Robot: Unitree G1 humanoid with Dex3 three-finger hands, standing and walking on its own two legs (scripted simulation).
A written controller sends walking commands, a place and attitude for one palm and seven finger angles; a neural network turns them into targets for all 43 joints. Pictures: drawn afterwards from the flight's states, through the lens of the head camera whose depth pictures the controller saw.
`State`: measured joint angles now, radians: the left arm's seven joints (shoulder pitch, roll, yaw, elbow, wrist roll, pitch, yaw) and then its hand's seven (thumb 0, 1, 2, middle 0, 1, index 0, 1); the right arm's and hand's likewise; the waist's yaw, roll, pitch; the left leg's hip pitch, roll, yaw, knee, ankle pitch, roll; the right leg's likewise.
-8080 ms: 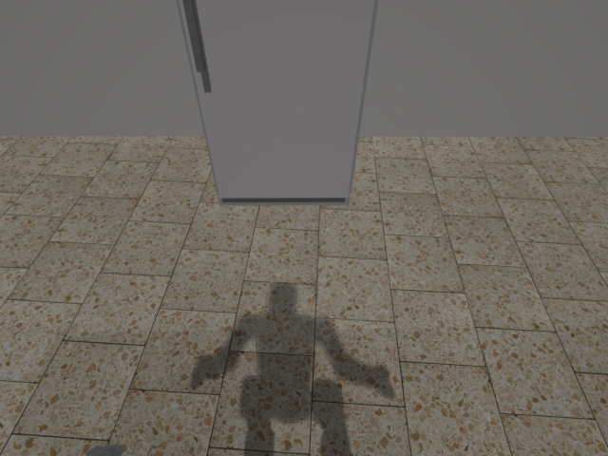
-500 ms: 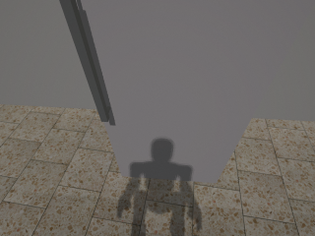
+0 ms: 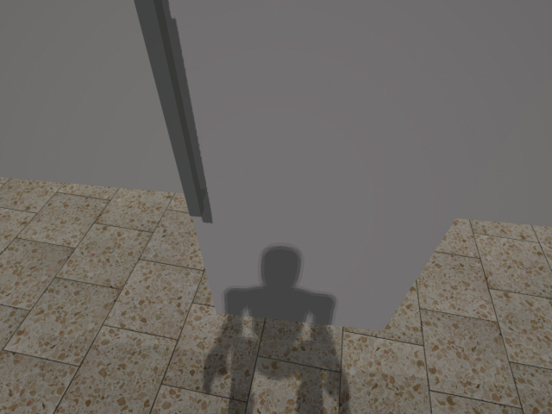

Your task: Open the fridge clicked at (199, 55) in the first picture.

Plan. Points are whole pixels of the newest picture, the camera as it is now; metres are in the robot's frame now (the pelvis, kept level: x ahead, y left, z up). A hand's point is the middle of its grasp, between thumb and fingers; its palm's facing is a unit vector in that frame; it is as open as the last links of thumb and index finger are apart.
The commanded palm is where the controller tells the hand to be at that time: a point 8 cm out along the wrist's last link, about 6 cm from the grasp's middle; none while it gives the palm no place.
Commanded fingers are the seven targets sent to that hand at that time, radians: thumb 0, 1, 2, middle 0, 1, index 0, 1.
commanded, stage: come to a stop and stand still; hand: left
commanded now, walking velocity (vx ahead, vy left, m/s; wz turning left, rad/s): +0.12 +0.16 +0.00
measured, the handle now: (181, 118) +0.53 +0.21 +0.16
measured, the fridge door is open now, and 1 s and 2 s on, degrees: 0 0 0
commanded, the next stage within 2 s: look again from close up in 1.86 s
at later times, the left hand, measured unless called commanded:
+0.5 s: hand out of the picture +0.05 +0.19 -0.17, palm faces +0.02 -0.97 -0.23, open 7.3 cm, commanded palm none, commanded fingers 0.00 0.90 0.90 -0.20 -0.30 -0.20 -0.30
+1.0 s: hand out of the picture +0.00 +0.17 -0.17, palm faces -0.01 -0.97 -0.23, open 7.4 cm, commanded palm none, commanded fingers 0.00 0.90 0.90 -0.20 -0.30 -0.20 -0.30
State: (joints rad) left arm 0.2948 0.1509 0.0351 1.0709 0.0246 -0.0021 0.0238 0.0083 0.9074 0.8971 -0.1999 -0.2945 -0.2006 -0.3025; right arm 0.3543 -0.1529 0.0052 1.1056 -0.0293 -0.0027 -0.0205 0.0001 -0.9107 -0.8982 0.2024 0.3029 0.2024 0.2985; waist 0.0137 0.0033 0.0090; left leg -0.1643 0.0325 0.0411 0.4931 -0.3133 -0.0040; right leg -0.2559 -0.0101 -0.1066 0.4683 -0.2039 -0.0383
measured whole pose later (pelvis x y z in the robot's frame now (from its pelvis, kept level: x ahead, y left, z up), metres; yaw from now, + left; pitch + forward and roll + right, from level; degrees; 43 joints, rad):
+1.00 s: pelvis -0.02 +0.00 +0.00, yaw -2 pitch -2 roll +1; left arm 0.29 0.15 -0.01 1.09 0.01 -0.01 0.02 0.01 0.91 0.90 -0.20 -0.29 -0.20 -0.30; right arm 0.35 -0.16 0.02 1.06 -0.02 -0.01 -0.02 0.00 -0.91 -0.90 0.20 0.30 0.20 0.30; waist 0.00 0.03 0.01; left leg -0.15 0.02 0.08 0.46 -0.27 -0.01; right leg -0.28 -0.01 -0.06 0.49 -0.18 -0.04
